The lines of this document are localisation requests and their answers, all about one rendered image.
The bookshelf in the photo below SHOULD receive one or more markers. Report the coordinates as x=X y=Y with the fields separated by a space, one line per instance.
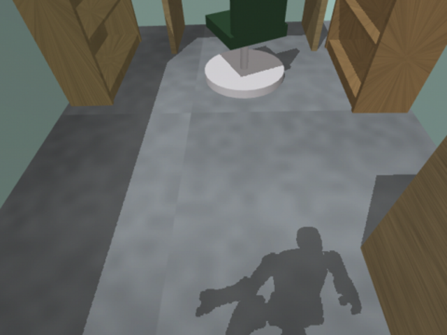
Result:
x=88 y=44
x=384 y=50

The office chair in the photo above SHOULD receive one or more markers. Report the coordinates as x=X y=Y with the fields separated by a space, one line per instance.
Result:
x=246 y=73

